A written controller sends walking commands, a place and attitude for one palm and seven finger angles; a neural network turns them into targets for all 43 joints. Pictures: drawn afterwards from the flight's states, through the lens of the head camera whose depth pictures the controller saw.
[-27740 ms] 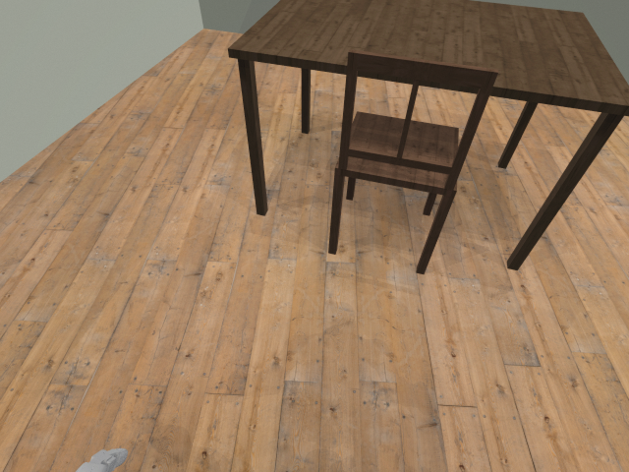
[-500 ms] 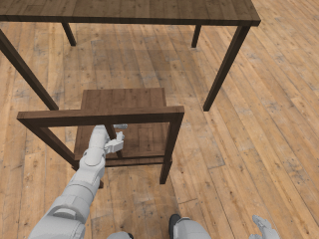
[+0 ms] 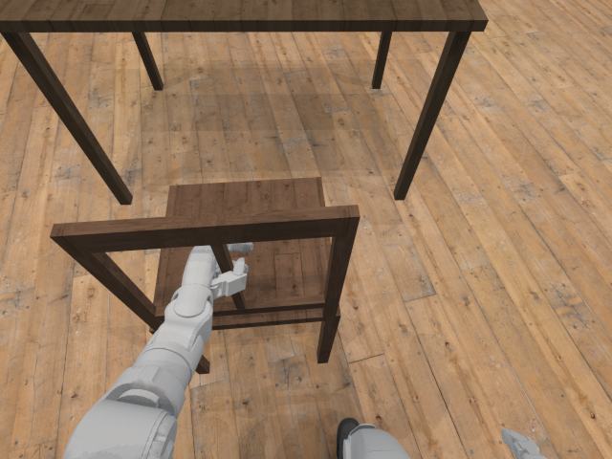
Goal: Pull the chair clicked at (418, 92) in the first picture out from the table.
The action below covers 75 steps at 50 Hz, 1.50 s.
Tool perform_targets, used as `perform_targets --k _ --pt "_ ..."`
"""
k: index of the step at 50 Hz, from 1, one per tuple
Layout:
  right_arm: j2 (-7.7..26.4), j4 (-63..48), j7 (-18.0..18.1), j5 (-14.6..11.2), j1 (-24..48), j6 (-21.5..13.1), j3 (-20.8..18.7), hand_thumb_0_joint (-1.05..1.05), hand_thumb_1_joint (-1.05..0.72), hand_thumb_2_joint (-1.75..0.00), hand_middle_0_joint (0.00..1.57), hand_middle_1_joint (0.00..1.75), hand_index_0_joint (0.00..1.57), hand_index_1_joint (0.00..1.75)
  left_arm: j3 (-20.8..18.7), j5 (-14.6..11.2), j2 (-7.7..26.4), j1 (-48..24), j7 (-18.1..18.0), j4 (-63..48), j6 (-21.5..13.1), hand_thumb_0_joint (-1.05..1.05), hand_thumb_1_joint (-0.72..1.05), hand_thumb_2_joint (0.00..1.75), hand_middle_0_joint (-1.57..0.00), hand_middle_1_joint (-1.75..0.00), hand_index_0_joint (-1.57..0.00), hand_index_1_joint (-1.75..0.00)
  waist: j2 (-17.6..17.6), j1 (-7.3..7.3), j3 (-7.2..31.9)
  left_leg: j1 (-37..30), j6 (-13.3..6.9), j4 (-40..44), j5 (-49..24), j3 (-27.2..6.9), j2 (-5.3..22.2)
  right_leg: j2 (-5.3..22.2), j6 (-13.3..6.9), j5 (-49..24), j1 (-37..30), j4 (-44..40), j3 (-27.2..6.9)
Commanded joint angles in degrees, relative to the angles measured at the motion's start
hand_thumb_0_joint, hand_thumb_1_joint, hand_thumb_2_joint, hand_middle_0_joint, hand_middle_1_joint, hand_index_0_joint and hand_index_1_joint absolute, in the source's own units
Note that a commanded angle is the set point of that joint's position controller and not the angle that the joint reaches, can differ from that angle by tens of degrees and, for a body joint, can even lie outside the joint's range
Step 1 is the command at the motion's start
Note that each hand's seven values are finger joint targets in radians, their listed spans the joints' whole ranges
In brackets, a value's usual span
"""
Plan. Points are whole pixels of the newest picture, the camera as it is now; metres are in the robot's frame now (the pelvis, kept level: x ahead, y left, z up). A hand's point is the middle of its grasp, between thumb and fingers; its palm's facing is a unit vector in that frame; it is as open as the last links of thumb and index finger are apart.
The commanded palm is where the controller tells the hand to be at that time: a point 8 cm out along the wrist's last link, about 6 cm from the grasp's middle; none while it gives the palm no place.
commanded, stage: stop walking, hand still on the chair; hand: left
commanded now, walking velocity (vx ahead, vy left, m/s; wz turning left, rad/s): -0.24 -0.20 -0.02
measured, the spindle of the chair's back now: (230, 277) +0.39 +0.12 -0.10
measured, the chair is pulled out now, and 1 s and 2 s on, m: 0.52 0.65 0.66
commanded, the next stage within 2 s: open the thumb and straighten the fingers in 0.92 s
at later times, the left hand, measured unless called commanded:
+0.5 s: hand (229, 364) +0.24 +0.10 -0.05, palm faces -0.02 -0.99 -0.16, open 4.9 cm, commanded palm +0.23 +0.16 -0.04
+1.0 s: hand (228, 370) +0.23 +0.10 -0.05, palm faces -0.10 -0.98 -0.15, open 4.9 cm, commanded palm +0.22 +0.16 -0.03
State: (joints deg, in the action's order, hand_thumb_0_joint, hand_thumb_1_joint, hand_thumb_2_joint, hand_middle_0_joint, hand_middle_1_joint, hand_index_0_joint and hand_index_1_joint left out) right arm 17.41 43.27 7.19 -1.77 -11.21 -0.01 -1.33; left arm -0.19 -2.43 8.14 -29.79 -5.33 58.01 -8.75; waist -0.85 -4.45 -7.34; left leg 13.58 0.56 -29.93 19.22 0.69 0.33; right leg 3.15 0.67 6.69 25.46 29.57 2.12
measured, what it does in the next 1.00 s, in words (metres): steps on the spot: right foot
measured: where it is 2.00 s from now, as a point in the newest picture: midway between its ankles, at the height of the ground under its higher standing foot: outside the picture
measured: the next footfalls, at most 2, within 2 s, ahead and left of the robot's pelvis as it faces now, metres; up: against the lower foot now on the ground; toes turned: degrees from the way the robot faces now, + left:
right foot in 0.18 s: +0.01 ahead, -0.13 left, +0.00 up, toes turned -4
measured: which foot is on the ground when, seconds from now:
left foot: down 0.00-1.00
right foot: up 0.00-0.16, down 0.18-1.00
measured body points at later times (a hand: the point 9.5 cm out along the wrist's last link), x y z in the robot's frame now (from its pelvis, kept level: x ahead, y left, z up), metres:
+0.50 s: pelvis -0.05 -0.02 +0.01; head -0.03 -0.03 +0.46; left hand +0.24 +0.15 -0.04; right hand +0.05 -0.28 -0.11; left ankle -0.04 +0.13 -0.73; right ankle -0.03 -0.13 -0.73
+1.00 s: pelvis -0.03 +0.01 +0.01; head -0.02 +0.00 +0.46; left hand +0.23 +0.16 -0.04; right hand +0.09 -0.23 -0.10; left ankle -0.04 +0.13 -0.73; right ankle -0.03 -0.13 -0.73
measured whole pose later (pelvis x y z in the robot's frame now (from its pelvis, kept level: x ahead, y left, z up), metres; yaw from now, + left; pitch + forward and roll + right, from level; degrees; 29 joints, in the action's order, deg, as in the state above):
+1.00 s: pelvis -0.03 +0.01 +0.01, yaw -4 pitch -1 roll +0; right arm 10.4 40.0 5.9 -0.6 -11.4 -0.9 2.7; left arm 5.4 -1.5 6.7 -3.0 -5.2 37.5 -5.5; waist 0.4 -1.1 -2.6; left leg 10.0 0.5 -25.3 14.6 4.0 2.0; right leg 1.7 1.4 12.4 12.6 25.6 -0.4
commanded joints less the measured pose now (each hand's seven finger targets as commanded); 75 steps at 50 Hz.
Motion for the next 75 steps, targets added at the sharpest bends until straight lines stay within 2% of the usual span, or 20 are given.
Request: perform_targets --k 1,3,4,7,8,10,12,15,20,25,37,50,51,52,54,55,57,63,67,75 --pt "4.47 -8.03 -0.51 1.41 -1.56 -0.98 -1.67 0.0 -0.9 -0.9 0.2 0.3 0.2 0.3 1.67 0.17 4.11 -16.62 1.2 -15.16 -3.67 0.0 0.9 0.9 -0.5 -1.45 -0.5 -1.45 15.74 2.5 23.36 -8.21 -6.21 7.72 -39.97 -11.01 17.59 -0.24 -0.13 5.66 -9.21 11.3 -1.43" --pt "2.82 -9.17 -0.91 1.46 0.26 -1.94 -1.1 0.0 -0.9 -0.9 0.2 0.3 0.2 0.3 0.45 0.58 6.68 -21.23 0.73 -27.92 -4.21 0.0 0.9 0.9 -0.5 -1.45 -0.5 -1.45 18.27 3.06 21.48 -8.12 -8.43 8.22 -38.31 -12.05 18.73 -0.92 -0.66 18.71 -7.43 15.65 -2.68" --pt "3.22 -8.81 -1.17 1.31 -0.72 -2.02 -1.34 0.0 -0.9 -0.9 0.2 0.3 0.2 0.3 0.45 0.61 5.75 -16.92 0.57 -24.54 -3.4 0.0 0.9 0.9 -0.5 -1.45 -0.5 -1.45 15.05 3.7 19.0 -7.38 -8.39 6.68 -36.78 -11.04 18.01 -1.0 -1.05 18.22 -8.43 12.03 -2.66" --pt "4.56 -8.91 -2.21 0.33 -2.96 -2.6 -1.56 0.0 -0.9 -0.9 0.2 0.3 0.2 0.3 1.44 0.76 4.99 -9.88 1.05 -23.89 -1.73 0.0 0.9 0.9 -0.5 -1.45 -0.5 -1.45 8.97 3.3 19.8 -11.7 -4.1 -0.23 -33.79 -7.24 13.42 -0.95 -1.02 2.96 -14.93 -7.73 -1.16" --pt "4.74 -8.68 -2.03 0.3 -3.7 -2.84 -1.45 0.0 -0.9 -0.9 0.2 0.3 0.2 0.3 0.69 1.16 6.88 -7.77 1.14 -23.46 -1.34 0.0 0.9 0.9 -0.5 -1.45 -0.5 -1.45 5.01 2.82 20.3 -9.59 -3.04 -0.36 -29.57 -6.06 11.65 -0.39 -0.91 -2.94 -18.62 -9.34 -1.81" --pt "3.77 -9.06 -1.77 0.45 -2.37 -3.59 -1.01 0.0 -0.9 -0.9 0.2 0.3 0.2 0.3 0.95 1.9 6.66 -6.14 1.03 -24.71 -1.69 0.0 0.9 0.9 -0.5 -1.45 -0.5 -1.45 5.51 2.1 21.07 -6.18 -1.38 0.82 -22.16 -2.98 8.61 2.46 -1.91 -11.97 -20.67 -7.48 -3.18" --pt "4.03 -9.01 -1.25 0.13 -1.75 -3.16 -1.53 0.0 -0.9 -0.9 0.2 0.3 0.2 0.3 -1.93 1.2 9.54 -3.69 0.33 -25.24 -0.92 0.0 0.9 0.9 -0.5 -1.45 -0.5 -1.45 -0.92 2.28 24.68 -6.33 -0.23 1.83 -21.45 -1.51 7.81 2.33 -2.49 -16.16 -23.46 -3.49 -4.38" --pt "2.74 -9.13 -0.92 0.45 -0.2 -3.13 -0.56 0.0 -0.9 -0.9 0.2 0.3 0.2 0.3 -1.42 1.05 9.05 -0.59 0.35 -25.22 -0.51 0.0 0.9 0.9 -0.5 -1.45 -0.5 -1.45 2.75 2.75 23.06 -6.56 -1.02 3.7 -13.88 -0.17 6.68 2.65 -1.55 -7.6 -20.35 -5.55 -5.19" --pt "1.9 -8.99 -0.5 0.33 0.68 -2.49 -0.13 0.0 -0.9 -0.9 0.2 0.3 0.2 0.3 -1.85 0.99 9.33 2.88 -0.07 -23.2 -0.47 0.0 0.9 0.9 -0.5 -1.45 -0.5 -1.45 -2.84 3.12 16.74 -3.97 -1.5 4.39 -0.69 0.58 3.89 4.61 -1.74 12.38 -14.97 -12.48 -9.21" --pt "1.35 -9.56 -0.08 0.61 1.88 -2.25 0.23 0.0 -0.9 -0.9 0.2 0.3 0.2 0.3 -0.15 1.05 6.76 6.14 -0.08 -23.54 -0.57 0.0 0.9 0.9 -0.5 -1.45 -0.5 -1.45 -1.08 3.25 12.98 -4.98 -2.11 5.96 -1.69 -0.77 4.31 3.91 -1.83 17.17 -10.73 -13.16 -8.21" --pt "1.76 -10.6 -0.1 1.08 2.63 -3.16 0.06 0.0 -0.9 -0.9 0.2 0.3 0.2 0.3 2.35 1.6 4.56 13.73 0.13 -30.0 -0.87 0.0 0.9 0.9 -0.5 -1.45 -0.5 -1.45 1.44 3.83 17.3 -8.13 -1.72 6.76 -21.31 -1.98 7.09 2.05 -1.56 -9.12 -16.27 -5.13 -4.86" --pt "1.35 -10.55 -0.17 1.32 2.91 -2.93 0.61 0.0 -0.9 -0.9 0.2 0.3 0.2 0.3 3.11 1.74 4.27 15.39 -0.08 -32.31 -0.38 0.0 0.9 0.9 -0.5 -1.45 -0.5 -1.45 1.28 3.73 17.33 -7.96 -1.52 7.81 -18.92 -1.67 6.98 2.47 -1.53 -7.68 -16.34 -6.17 -4.9" --pt "1.4 -11.19 -0.16 1.27 3.01 -2.9 0.46 0.0 -0.9 -0.9 0.2 0.3 0.2 0.3 0.69 1.68 6.86 15.76 -0.38 -36.05 -0.68 0.0 0.9 0.9 -0.5 -1.45 -0.5 -1.45 0.7 3.89 17.93 -7.86 -1.5 7.61 -19.03 -1.7 6.95 2.5 -1.55 -8.31 -17.16 -6.2 -5.08" --pt "3.0 -10.69 -2.41 -1.58 2.0 -3.2 -0.01 0.0 -0.9 -0.9 0.2 0.3 0.2 0.3 4.56 -1.52 0.73 19.58 1.18 -28.97 1.93 0.0 0.78 0.84 -0.5 -1.45 -0.5 -1.45 -7.39 -0.46 15.62 -0.01 -0.89 5.58 -14.02 0.57 3.87 0.89 -0.51 -5.16 -13.44 -3.87 1.02" --pt "3.46 -11.88 -3.62 -1.53 2.58 -3.66 -0.57 0.0 -0.9 -0.9 0.2 0.3 0.2 0.3 1.48 -2.15 4.53 16.32 2.71 -36.29 1.06 0.0 0.54 0.73 -0.5 -1.45 -0.5 -1.45 -7.35 1.19 18.34 2.4 -1.25 3.84 -12.42 1.1 3.31 0.57 -0.77 -5.14 -13.12 -1.95 0.57" --pt "3.19 -12.55 -3.93 -1.45 3.15 -4.43 -1.09 0.0 -0.9 -0.9 0.2 0.3 0.2 0.3 -1.85 -2.09 8.08 18.56 3.05 -38.87 0.39 0.0 0.42 0.67 -0.5 -1.45 -0.5 -1.45 -2.09 2.59 20.79 2.05 -1.28 2.71 -12.86 1.48 2.72 0.43 -0.97 -4.98 -13.06 -1.05 -0.01" --pt "2.45 -13.4 -4.64 -1.16 3.34 -5.31 -0.61 0.0 -0.9 -0.9 0.2 0.3 0.2 0.3 0.63 -1.16 6.54 20.07 3.83 -42.81 -0.12 0.0 0.17 0.55 -0.5 -1.45 -0.5 -1.45 4.98 2.51 20.65 2.35 -0.93 1.26 -12.52 1.97 2.22 0.07 -1.41 -2.7 -9.86 0.35 0.46" --pt "3.61 -15.24 -5.3 -1.28 2.25 -5.73 -0.84 0.0 -0.9 -0.9 0.2 0.3 0.2 0.3 0.43 -1.28 7.3 20.37 4.85 -45.13 4.38 0.0 -0.55 0.2 -0.45 -1.3 -0.45 -1.3 3.36 1.56 20.02 7.3 -1.1 -2.22 -8.3 0.92 1.91 -0.74 -1.32 1.81 -4.85 3.3 1.39" --pt "4.18 -16.64 -4.29 -1.05 1.91 -6.67 -1.07 0.0 -0.9 -0.9 0.2 0.3 0.2 0.3 -0.06 -2.44 6.05 19.98 4.78 -46.32 7.51 0.0 -0.55 0.2 -0.35 -1.01 -0.35 -1.01 -0.84 1.74 23.16 8.45 -1.44 -4.37 -7.53 0.49 1.47 -0.96 -0.71 2.6 -3.48 5.37 1.67" --pt "4.33 -17.71 -3.33 -0.61 0.5 -8.55 -1.09 0.0 -0.9 -0.9 0.2 0.3 0.2 0.3 1.17 -2.25 5.31 24.11 6.29 -51.5 9.42 0.0 -0.55 0.2 -0.15 -0.43 -0.15 -0.43 -0.85 1.66 26.09 9.16 -1.46 -8.67 -13.4 0.23 1.24 -0.74 -0.55 -3.49 -2.2 9.53 2.12"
